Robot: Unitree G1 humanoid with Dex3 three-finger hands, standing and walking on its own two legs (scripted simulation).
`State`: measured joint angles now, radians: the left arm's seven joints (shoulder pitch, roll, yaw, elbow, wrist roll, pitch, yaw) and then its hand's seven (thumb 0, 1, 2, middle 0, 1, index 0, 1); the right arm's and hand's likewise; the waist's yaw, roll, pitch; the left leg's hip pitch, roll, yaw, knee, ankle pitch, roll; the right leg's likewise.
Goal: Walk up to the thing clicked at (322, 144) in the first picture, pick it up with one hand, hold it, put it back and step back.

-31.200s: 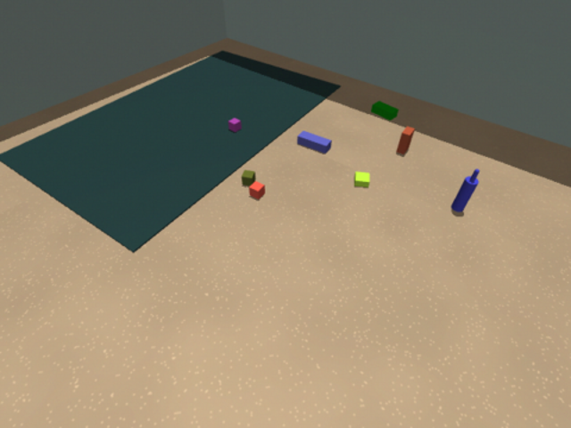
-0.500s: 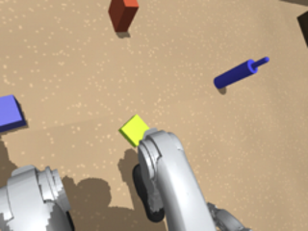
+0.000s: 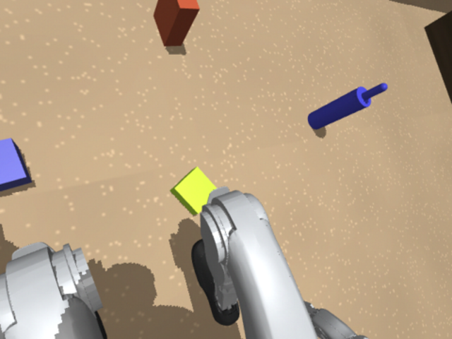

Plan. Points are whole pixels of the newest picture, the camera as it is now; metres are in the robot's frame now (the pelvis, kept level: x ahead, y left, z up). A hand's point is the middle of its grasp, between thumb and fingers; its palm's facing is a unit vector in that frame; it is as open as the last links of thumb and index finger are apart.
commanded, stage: open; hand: left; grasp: from above
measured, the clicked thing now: out of the picture +0.43 +0.32 -0.26
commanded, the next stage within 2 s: withdraw in 0.38 s
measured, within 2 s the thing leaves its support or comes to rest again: neither
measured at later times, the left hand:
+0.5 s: hand out of the picture +0.43 +0.32 -0.23, palm faces -0.44 -0.16 -0.88, open 13.9 cm
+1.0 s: hand out of the picture +0.43 +0.35 -0.09, palm faces -0.37 -0.09 -0.93, open 14.0 cm
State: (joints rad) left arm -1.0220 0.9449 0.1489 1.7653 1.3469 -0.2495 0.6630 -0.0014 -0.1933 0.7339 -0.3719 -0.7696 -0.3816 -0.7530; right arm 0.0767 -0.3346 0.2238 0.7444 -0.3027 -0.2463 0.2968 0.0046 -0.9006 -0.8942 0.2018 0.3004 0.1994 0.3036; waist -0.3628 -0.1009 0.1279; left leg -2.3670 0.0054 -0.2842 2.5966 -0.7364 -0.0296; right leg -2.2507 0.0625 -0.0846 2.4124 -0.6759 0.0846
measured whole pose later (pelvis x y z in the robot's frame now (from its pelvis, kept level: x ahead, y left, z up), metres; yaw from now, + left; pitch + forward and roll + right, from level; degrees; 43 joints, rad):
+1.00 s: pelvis +0.00 -0.01 +0.04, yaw +5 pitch +34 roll -10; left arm -0.94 0.72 0.03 1.37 1.15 -0.07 0.36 0.00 -0.51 1.00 -0.09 -1.02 -0.09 -1.01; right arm 0.12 -0.30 0.05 0.74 -0.14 -0.11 0.28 0.01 -0.91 -0.90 0.20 0.30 0.20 0.30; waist -0.21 0.05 -0.09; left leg -2.31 0.02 -0.18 2.42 -0.71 -0.02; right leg -2.22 0.02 -0.02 2.31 -0.68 0.08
